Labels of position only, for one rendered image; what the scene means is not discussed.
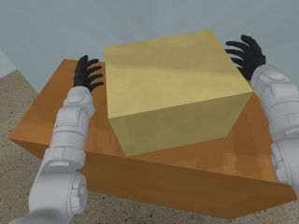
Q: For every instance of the left robot hand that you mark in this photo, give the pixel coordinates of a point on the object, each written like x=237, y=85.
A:
x=82, y=78

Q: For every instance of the left robot upper arm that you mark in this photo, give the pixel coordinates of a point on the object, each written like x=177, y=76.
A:
x=56, y=198

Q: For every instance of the left robot forearm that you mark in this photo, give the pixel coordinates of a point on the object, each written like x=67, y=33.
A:
x=66, y=151

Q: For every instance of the right robot upper arm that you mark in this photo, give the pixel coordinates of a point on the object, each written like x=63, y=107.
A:
x=285, y=162

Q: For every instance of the right robot forearm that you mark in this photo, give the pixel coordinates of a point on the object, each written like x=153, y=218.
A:
x=279, y=99

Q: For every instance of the carton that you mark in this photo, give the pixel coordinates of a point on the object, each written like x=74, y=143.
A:
x=172, y=91

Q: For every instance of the pedestal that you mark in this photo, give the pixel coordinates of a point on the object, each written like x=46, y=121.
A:
x=228, y=177

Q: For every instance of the right robot hand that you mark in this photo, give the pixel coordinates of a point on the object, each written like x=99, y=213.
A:
x=252, y=55

